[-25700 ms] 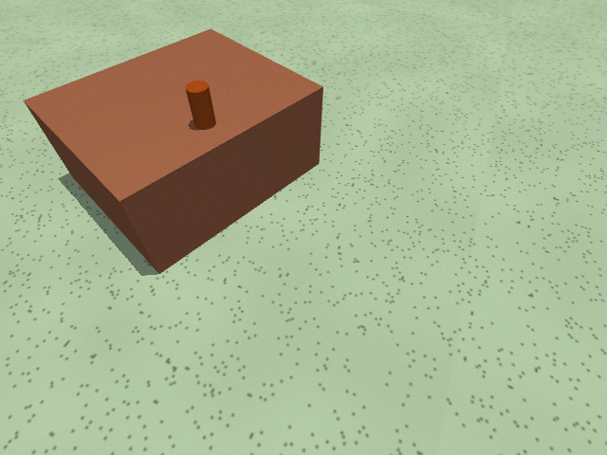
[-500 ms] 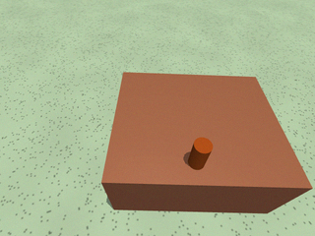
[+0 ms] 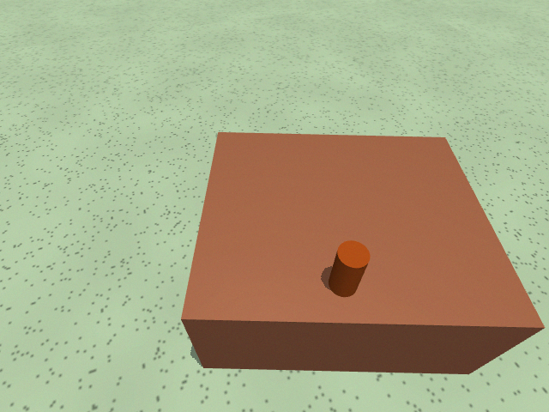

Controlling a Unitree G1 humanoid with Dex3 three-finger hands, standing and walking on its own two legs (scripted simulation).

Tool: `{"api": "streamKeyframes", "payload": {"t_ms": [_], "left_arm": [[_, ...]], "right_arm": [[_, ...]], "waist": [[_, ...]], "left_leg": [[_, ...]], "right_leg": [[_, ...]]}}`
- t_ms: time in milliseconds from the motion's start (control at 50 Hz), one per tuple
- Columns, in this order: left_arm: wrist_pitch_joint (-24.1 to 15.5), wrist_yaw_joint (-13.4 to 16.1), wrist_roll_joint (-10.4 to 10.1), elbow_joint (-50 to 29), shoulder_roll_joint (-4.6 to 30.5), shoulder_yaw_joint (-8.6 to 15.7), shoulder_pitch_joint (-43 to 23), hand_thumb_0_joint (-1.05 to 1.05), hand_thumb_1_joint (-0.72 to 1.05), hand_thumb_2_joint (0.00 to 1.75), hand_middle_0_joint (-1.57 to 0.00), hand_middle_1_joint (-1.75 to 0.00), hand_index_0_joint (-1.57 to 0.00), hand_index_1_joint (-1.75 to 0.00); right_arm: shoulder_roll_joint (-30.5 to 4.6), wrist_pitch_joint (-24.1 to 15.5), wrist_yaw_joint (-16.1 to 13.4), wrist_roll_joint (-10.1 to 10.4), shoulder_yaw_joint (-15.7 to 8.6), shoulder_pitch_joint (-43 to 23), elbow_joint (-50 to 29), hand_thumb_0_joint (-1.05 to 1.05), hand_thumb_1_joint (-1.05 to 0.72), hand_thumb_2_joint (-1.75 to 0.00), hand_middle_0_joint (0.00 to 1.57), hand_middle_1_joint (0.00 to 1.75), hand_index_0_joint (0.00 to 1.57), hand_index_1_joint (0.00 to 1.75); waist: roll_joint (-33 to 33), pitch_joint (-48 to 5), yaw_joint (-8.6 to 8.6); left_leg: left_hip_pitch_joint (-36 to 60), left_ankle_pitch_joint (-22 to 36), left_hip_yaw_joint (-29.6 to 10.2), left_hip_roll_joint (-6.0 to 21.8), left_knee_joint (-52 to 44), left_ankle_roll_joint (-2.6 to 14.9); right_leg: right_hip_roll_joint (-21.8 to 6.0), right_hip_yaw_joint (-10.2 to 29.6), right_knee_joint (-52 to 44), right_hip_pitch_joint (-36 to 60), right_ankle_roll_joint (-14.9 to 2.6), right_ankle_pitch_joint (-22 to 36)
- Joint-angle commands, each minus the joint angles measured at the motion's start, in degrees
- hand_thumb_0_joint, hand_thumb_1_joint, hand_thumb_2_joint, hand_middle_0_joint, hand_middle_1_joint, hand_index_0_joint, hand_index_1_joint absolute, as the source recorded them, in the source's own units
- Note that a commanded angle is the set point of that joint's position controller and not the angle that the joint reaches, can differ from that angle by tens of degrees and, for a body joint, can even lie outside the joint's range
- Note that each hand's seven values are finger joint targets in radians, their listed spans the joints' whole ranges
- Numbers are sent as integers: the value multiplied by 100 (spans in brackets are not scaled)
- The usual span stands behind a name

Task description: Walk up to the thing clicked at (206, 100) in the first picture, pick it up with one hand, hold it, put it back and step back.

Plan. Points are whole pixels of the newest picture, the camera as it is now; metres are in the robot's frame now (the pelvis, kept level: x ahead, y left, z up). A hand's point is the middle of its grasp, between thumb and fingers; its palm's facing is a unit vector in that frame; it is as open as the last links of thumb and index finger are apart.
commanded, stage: stand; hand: right
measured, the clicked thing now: (347, 269) +0.49 -0.19 -0.29
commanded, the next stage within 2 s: step back in 1.44 s
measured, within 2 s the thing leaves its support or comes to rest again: neither
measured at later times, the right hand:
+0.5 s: hand out of the picture +0.06 -0.25 -0.16, palm faces -0.01 +0.94 -0.34, open 7.4 cm
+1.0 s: hand out of the picture +0.08 -0.25 -0.16, palm faces +0.00 +0.94 -0.34, open 7.4 cm
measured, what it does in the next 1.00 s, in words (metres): stands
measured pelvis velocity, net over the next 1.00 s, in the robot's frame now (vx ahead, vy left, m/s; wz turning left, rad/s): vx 0.02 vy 0.00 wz -0.01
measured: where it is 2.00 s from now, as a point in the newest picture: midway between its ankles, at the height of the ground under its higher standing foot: outside the picture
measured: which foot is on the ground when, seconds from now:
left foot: down 0.00-1.00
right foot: down 0.00-1.00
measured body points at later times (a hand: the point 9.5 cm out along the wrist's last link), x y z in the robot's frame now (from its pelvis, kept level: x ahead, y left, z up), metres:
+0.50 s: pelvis +0.01 +0.00 +0.00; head +0.02 +0.00 +0.45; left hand +0.08 +0.29 -0.14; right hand +0.06 -0.30 -0.13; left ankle -0.01 +0.13 -0.75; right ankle +0.04 -0.13 -0.75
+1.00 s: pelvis +0.02 +0.00 +0.00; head +0.03 +0.00 +0.45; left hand +0.10 +0.30 -0.13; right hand +0.08 -0.30 -0.13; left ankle -0.01 +0.13 -0.75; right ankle +0.04 -0.13 -0.75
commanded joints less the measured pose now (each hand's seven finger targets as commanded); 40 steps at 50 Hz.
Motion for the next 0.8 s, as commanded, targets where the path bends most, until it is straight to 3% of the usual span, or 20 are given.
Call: {"api": "streamKeyframes", "payload": {"t_ms": [0,80,180,320,400,560,780], "left_arm": [[-102,53,-23,-292,1133,159,-271,0,90,90,-20,-30,-20,-30],[-114,40,-36,-284,1141,148,-249,0,90,90,-20,-30,-20,-30],[-96,33,-35,-294,1173,138,-277,0,90,90,-20,-30,-20,-30],[-123,29,-55,-301,1214,137,-278,0,90,90,-20,-30,-20,-30],[-113,24,-60,-308,1196,124,-311,0,90,90,-20,-30,-20,-30],[-133,39,-65,-324,1205,126,-333,0,90,90,-20,-30,-20,-30],[-110,28,-72,-350,1238,152,-405,0,90,90,-20,-30,-20,-30]], "right_arm": [[-1191,-116,-57,5,-199,-164,-267,0,-90,-90,20,30,20,30],[-1222,-137,-54,16,-176,-201,-247,0,-90,-90,20,30,20,30],[-1248,-126,-51,13,-170,-188,-213,0,-90,-90,20,30,20,30],[-1272,-150,-37,33,-164,-169,-203,0,-90,-90,20,30,20,30],[-1271,-139,-37,31,-156,-194,-197,0,-90,-90,20,30,20,30],[-1320,-154,-52,52,-183,-237,-209,0,-90,-90,20,30,20,30],[-1302,-144,-46,36,-179,-319,-231,0,-90,-90,20,30,20,30]], "waist": [[-45,-117,-28],[105,-206,-15],[46,-99,-31],[37,-300,-25],[58,-250,-27],[-20,-507,-56],[63,-357,-48]], "left_leg": [[-532,51,-424,473,-519,255],[-438,257,-436,523,-517,244],[-498,-30,-402,502,-576,248],[-393,417,-404,547,-549,245],[-402,430,-388,546,-564,229],[-59,1192,-358,615,-444,207],[-168,762,-320,616,-595,204]], "right_leg": [[-516,573,-452,218,-152,-214],[-547,566,-381,259,-169,123],[-522,570,-446,129,-152,-173],[-552,551,-359,335,-167,269],[-537,531,-384,303,-161,227],[-595,487,-251,397,-170,1136],[-598,548,-371,389,-170,805]]}}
